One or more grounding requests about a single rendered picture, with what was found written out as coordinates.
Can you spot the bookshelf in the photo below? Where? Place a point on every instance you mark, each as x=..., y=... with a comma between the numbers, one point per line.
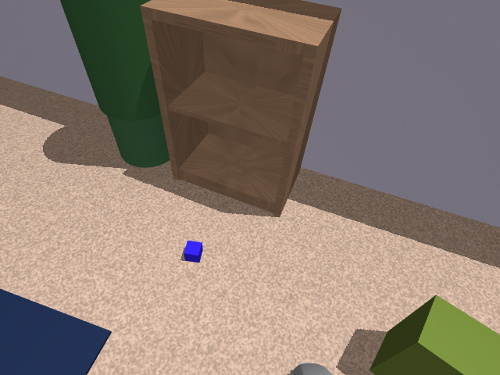
x=238, y=82

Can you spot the potted plant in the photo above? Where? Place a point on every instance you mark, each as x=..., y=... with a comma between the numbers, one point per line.
x=110, y=37

